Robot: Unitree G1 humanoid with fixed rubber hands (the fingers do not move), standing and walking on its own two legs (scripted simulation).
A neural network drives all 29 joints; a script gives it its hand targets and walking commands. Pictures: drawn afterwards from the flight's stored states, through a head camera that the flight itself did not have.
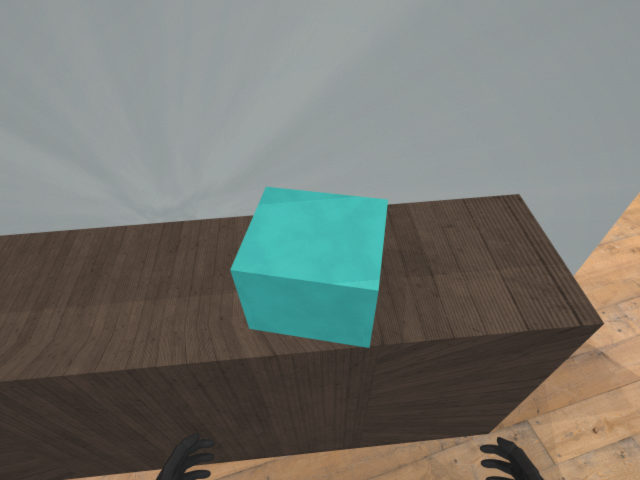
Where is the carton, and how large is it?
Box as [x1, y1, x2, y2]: [230, 187, 387, 347]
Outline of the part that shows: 266,187 230,269 249,328 369,347 378,290 387,199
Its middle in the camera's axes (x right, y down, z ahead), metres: -0.01 +0.04 +0.64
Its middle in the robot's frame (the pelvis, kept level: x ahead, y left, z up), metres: +0.47 +0.04 -0.03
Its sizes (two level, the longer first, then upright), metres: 0.206 0.181 0.165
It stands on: a pedestal, 0.64 m high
